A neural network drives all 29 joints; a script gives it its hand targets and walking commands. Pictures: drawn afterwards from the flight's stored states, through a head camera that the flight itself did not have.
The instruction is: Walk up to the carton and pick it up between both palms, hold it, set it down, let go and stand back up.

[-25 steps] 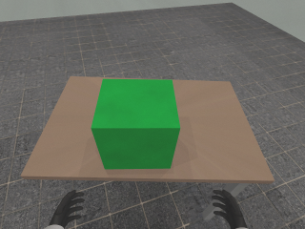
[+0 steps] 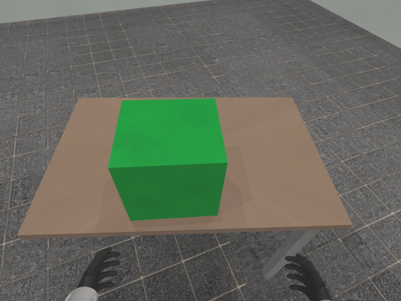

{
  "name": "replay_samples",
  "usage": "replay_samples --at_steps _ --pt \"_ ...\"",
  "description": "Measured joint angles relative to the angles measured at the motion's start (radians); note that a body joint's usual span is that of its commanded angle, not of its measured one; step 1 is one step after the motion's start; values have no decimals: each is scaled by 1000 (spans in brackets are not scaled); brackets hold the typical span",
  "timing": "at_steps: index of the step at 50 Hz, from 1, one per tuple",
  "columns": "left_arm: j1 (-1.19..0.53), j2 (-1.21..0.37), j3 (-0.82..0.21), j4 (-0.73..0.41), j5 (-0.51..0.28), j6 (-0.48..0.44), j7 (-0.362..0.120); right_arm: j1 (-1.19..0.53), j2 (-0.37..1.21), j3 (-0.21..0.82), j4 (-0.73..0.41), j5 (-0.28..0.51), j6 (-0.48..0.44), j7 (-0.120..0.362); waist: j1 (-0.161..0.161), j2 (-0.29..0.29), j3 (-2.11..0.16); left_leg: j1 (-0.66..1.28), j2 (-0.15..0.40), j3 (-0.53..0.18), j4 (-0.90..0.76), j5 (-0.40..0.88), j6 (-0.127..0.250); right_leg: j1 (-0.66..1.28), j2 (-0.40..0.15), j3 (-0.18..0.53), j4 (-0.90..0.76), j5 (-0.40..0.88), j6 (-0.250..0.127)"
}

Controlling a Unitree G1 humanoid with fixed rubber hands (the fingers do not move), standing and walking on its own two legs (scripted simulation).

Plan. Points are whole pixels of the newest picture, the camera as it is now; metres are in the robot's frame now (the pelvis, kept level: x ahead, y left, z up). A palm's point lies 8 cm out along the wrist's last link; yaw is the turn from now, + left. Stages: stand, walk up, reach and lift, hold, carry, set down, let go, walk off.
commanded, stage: let go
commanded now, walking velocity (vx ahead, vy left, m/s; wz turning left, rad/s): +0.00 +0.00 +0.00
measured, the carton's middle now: (172, 160) +0.42 +0.08 +0.00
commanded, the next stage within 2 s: stand in 0.20 s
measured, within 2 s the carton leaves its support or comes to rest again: neither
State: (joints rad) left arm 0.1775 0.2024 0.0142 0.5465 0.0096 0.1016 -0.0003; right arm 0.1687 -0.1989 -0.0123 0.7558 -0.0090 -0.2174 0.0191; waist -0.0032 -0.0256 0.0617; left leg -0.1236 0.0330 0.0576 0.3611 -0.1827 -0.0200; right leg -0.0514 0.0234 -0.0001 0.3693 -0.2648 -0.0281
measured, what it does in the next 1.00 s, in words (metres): stands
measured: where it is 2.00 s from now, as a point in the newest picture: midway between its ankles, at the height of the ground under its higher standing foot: outside the picture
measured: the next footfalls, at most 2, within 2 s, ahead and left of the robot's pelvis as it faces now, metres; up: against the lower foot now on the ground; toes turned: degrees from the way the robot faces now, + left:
none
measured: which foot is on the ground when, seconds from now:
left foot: down 0.00-1.00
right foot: down 0.00-1.00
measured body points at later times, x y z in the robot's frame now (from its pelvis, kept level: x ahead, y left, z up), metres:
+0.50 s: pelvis +0.00 +0.01 -0.01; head -0.01 +0.01 +0.44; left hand +0.09 +0.26 -0.12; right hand +0.06 -0.24 -0.15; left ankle +0.01 +0.13 -0.75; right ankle -0.04 -0.10 -0.75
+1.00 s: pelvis -0.02 +0.03 +0.00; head -0.03 +0.03 +0.45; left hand -0.04 +0.25 -0.16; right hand -0.05 -0.19 -0.16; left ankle +0.01 +0.13 -0.75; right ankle -0.04 -0.10 -0.75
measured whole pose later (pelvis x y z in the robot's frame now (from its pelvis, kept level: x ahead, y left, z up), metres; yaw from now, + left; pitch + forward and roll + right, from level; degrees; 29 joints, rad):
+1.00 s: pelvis -0.02 +0.03 +0.00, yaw +1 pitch -2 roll +0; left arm 0.39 0.15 0.00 1.04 0.02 -0.02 0.04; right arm 0.34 -0.15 -0.02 1.13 -0.02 0.01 -0.01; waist -0.01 0.00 0.00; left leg -0.20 0.00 0.05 0.41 -0.18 0.02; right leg -0.12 -0.01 0.00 0.40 -0.25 0.01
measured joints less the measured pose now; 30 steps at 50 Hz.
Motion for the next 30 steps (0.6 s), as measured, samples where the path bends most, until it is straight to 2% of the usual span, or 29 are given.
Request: replay_samples --at_steps 11,13,16,19,30 --pt "1 -6 3 10 -5 10 1 6 7 -10 -17 -7 14 5 4 -3 -3 -1 -1 6 6 -2 6 -1 -2 5 -1 5 4" --pt "11 -6 -1 36 26 -32 -3 9 3 -14 -17 -17 71 1 6 5 -26 -34 3 6 32 -12 7 -28 0 5 12 1 7" --pt "37 0 3 78 38 -82 -12 26 -11 -21 13 -26 166 3 7 22 -53 -78 3 1 74 -31 10 -65 0 1 42 -12 10" --pt "70 7 13 117 32 -103 -10 61 -19 -27 57 -24 208 11 12 29 -71 -99 -1 -1 98 -44 14 -86 -5 -1 70 -28 12" --pt "166 -3 10 279 17 -121 14 167 -11 -34 201 -26 220 1 4 32 -75 -94 -17 0 78 -29 26 -86 -19 2 64 -21 22"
